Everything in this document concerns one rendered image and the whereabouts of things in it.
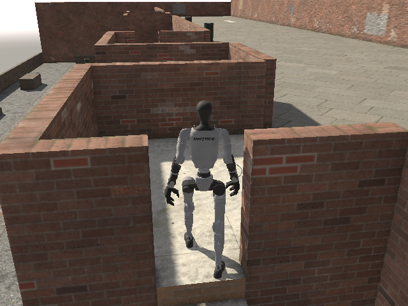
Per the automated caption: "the robot right upper arm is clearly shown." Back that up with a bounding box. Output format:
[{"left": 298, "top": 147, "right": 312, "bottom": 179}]
[{"left": 217, "top": 128, "right": 233, "bottom": 164}]

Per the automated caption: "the robot right hand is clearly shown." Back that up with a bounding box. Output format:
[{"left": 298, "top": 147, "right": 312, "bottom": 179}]
[{"left": 225, "top": 181, "right": 240, "bottom": 196}]

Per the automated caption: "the robot left hand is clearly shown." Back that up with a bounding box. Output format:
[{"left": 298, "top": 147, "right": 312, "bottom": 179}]
[{"left": 164, "top": 186, "right": 179, "bottom": 206}]

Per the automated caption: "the right robot thigh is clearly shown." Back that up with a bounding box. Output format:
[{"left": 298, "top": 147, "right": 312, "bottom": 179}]
[{"left": 212, "top": 179, "right": 226, "bottom": 234}]

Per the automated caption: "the robot left forearm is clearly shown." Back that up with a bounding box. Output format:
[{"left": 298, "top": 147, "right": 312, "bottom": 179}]
[{"left": 167, "top": 155, "right": 181, "bottom": 188}]

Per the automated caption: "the robot left upper arm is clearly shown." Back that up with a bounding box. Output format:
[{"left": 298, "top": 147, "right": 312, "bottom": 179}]
[{"left": 175, "top": 128, "right": 191, "bottom": 164}]

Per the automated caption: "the robot right forearm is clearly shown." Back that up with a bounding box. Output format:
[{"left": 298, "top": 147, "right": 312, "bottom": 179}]
[{"left": 226, "top": 155, "right": 239, "bottom": 183}]

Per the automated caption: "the robot left foot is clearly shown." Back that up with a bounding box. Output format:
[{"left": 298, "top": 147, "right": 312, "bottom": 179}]
[{"left": 184, "top": 232, "right": 193, "bottom": 248}]

